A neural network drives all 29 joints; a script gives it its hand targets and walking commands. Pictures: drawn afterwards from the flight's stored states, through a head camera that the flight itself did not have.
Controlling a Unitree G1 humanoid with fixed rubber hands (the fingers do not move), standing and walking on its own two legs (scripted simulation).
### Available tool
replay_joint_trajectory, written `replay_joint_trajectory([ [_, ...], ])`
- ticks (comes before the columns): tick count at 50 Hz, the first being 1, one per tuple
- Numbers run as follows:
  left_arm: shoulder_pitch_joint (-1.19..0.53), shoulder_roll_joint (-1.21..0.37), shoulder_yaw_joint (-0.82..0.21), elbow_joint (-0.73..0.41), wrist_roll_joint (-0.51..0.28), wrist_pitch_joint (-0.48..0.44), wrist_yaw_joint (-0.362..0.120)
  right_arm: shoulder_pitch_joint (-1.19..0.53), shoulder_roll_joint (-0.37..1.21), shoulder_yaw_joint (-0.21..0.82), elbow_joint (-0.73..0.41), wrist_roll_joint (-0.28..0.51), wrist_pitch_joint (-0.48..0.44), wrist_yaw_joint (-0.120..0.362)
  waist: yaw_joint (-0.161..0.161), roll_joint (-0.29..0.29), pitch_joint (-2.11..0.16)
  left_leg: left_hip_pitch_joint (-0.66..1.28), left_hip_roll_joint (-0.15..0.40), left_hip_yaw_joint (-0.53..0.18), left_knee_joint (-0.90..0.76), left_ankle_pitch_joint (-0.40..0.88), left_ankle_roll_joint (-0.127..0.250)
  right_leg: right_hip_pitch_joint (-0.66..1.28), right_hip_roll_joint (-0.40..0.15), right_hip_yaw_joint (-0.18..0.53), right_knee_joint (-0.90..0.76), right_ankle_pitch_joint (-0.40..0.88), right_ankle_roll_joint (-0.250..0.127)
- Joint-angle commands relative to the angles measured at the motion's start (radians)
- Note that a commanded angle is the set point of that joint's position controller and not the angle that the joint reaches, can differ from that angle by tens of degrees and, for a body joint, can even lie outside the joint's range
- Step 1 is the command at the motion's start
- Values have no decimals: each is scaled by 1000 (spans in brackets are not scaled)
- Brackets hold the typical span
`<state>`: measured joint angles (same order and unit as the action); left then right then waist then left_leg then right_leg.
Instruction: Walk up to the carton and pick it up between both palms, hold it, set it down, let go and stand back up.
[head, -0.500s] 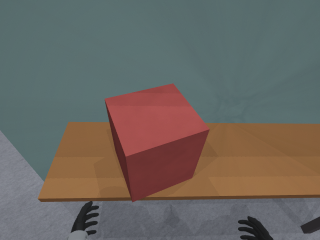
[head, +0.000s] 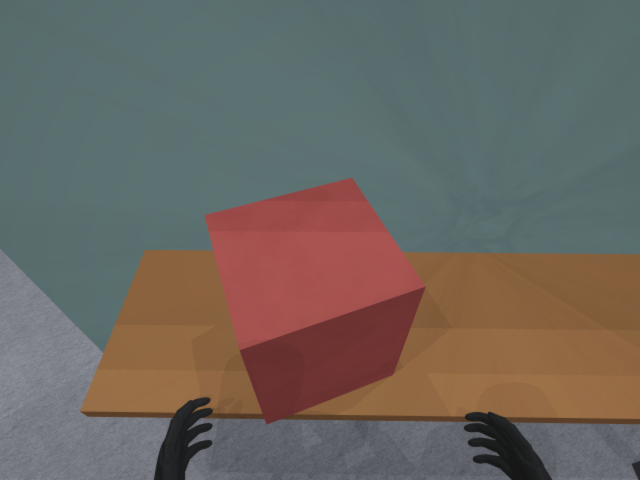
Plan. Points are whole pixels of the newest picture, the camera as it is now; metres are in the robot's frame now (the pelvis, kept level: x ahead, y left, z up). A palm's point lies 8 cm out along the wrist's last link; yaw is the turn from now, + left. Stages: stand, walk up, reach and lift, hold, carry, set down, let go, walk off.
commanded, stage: reach and lift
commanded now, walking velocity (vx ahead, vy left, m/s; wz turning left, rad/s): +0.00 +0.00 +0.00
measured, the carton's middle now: (308, 303) +0.35 +0.05 +0.00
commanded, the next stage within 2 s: none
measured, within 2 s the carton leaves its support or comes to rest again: neither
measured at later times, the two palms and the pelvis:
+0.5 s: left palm out of the picture +0.12 +0.18 -0.04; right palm out of the picture +0.13 -0.23 -0.03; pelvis -0.04 +0.02 -0.01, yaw -2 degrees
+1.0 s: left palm (188, 452) +0.15 +0.17 +0.01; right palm (567, 452) +0.16 -0.24 +0.00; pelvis -0.03 -0.01 +0.00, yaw -2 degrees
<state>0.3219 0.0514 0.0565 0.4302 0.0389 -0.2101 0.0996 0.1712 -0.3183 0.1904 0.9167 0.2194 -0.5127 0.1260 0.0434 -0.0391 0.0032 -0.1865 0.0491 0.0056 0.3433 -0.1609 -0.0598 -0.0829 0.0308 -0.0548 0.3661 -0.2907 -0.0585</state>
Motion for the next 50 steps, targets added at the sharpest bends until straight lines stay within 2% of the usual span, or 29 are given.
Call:
replay_joint_trajectory([
  [1,-25,39,23,-126,16,-64,32,-155,-221,-45,-121,76,-94,9,23,-108,-138,83,-73,32,43,318,50,24,-51,97,-11,739,74],
  [6,-50,0,1,-157,19,-35,74,-160,-238,-21,-111,142,-57,38,40,-118,-58,102,-70,44,38,201,61,-76,-30,103,-68,419,62],
  [11,-76,-69,-56,-220,21,-9,113,-140,-210,-53,-113,164,-23,79,31,-60,19,167,-62,42,44,74,56,-288,-30,114,-142,-32,16],
  [13,-73,-96,-83,-256,18,-2,128,-128,-201,-77,-123,167,-16,94,17,-32,26,166,-65,41,48,21,52,-336,-37,119,-141,-112,1],
  [16,-74,-118,-117,-334,16,3,151,-119,-214,-113,-158,171,-14,110,-3,16,11,160,-64,40,54,-23,40,-362,-39,116,-118,-146,-16],
  [20,-82,-143,-153,-418,19,6,186,-136,-251,-151,-201,179,-14,130,-9,58,-22,144,-57,36,59,-75,20,-365,-27,93,-81,-157,-31],
  [23,-72,-155,-172,-441,23,10,212,-150,-284,-161,-235,186,-12,144,-4,54,-35,124,-45,27,62,-102,13,-351,-12,72,-52,-143,-35],
  [26,-60,-165,-180,-427,23,34,223,-169,-314,-155,-271,191,5,153,3,11,-20,99,-36,20,60,-111,17,-332,-2,61,-35,-122,-34],
  [29,-56,-171,-176,-425,20,80,223,-189,-337,-147,-334,194,36,154,10,-59,4,84,-30,19,52,-87,31,-309,3,58,-33,-83,-27],
  [33,-50,-183,-154,-479,21,160,211,-186,-349,-138,-434,196,85,148,18,-137,25,101,-27,16,30,-4,48,-269,10,58,-48,15,-18],
  [35,-40,-186,-136,-521,28,193,201,-163,-345,-133,-475,196,105,141,23,-152,23,127,-27,15,18,52,51,-246,13,60,-58,83,-17],
  [40,5,-176,-100,-628,59,212,175,-58,-330,-131,-538,188,119,109,5,-124,-31,199,-34,19,4,209,38,-143,13,69,-61,325,-15],
  [43,3,-156,-83,-657,76,194,158,-37,-300,-132,-560,176,111,81,-7,-96,-64,193,-45,28,-8,219,34,-70,-4,94,-53,430,-9],
  [46,-19,-125,-64,-689,76,171,143,-54,-263,-138,-607,164,105,55,-8,-75,-87,143,-54,40,-18,180,34,-12,-38,140,-54,460,5],
  [50,-80,-74,-45,-712,50,160,131,-113,-225,-144,-667,154,119,28,5,-43,-105,84,-58,50,-30,127,40,14,-72,189,-66,428,21],
])
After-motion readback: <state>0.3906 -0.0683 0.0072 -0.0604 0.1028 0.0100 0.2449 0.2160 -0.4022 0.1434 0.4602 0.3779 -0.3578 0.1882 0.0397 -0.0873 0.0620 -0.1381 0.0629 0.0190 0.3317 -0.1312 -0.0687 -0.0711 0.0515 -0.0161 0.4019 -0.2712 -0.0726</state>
